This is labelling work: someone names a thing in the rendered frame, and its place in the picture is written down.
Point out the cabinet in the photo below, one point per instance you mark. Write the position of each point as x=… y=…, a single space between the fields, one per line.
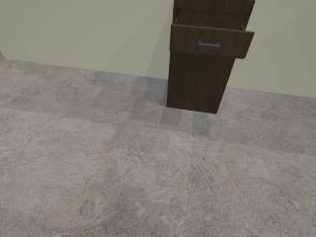
x=196 y=82

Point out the handle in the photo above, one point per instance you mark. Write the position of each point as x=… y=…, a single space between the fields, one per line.
x=208 y=46

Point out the drawer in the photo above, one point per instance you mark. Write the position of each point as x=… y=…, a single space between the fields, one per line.
x=188 y=30

